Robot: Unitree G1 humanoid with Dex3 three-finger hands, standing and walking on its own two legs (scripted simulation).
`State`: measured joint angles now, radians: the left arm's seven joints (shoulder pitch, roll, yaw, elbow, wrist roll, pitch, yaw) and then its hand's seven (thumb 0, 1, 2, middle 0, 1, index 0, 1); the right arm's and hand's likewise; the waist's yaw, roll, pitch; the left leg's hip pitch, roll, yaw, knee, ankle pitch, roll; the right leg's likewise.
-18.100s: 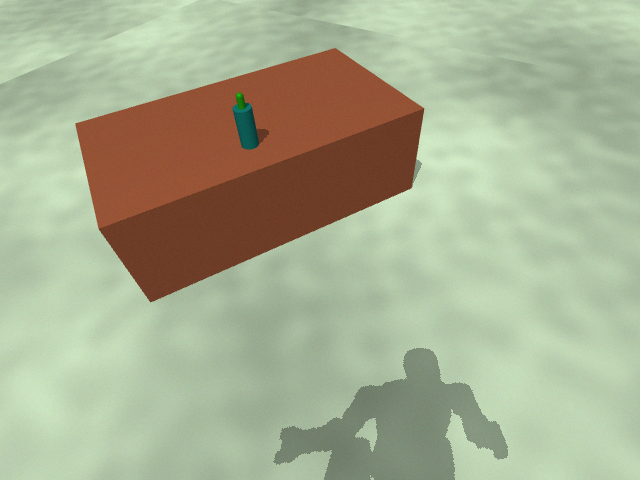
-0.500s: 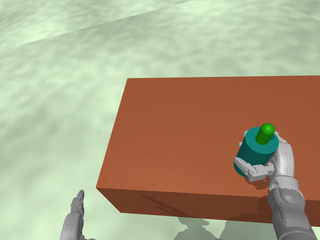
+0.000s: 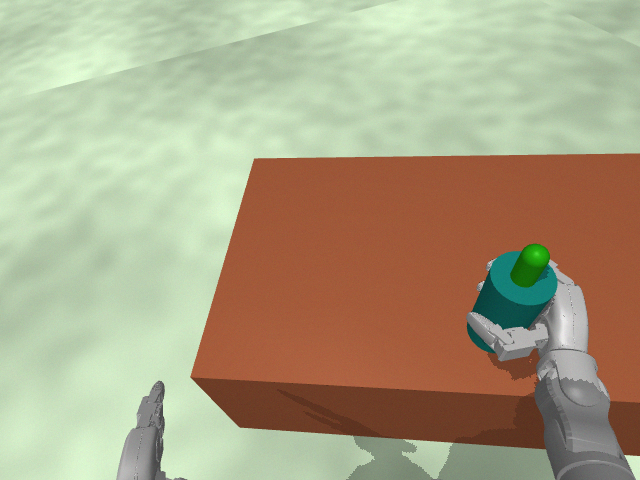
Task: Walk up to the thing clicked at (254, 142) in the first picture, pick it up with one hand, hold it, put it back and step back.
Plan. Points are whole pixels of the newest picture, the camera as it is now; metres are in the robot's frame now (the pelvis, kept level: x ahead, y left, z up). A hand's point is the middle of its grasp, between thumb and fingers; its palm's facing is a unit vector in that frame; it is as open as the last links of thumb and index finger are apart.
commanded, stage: hold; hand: right
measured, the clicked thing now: (511, 297) +0.33 -0.17 +0.06
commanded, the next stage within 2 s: crouch in 0.02 s
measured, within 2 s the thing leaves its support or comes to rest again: neither
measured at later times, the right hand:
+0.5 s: hand (494, 308) +0.36 -0.18 -0.03, palm faces +0.16 +0.99 +0.01, open 9.2 cm
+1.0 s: hand (478, 291) +0.44 -0.19 -0.11, palm faces +0.17 +0.99 +0.01, open 9.2 cm
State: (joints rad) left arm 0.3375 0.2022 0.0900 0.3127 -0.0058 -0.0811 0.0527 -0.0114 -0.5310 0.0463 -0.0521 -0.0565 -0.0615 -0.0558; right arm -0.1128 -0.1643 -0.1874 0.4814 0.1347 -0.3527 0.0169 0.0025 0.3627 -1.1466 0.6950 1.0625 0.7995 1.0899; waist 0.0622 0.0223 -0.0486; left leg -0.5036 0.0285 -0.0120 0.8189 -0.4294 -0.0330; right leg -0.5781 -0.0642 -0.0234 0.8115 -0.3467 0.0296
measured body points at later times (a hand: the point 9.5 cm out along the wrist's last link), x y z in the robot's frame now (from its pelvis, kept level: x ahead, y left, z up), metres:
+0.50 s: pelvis -0.01 +0.00 -0.02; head +0.06 -0.03 +0.42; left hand +0.15 +0.27 -0.04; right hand +0.35 -0.23 -0.02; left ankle -0.01 +0.14 -0.70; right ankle +0.04 -0.14 -0.70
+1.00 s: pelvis -0.02 -0.01 -0.08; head +0.12 -0.06 +0.34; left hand +0.13 +0.27 -0.05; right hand +0.42 -0.25 -0.11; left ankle -0.01 +0.14 -0.70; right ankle +0.04 -0.14 -0.70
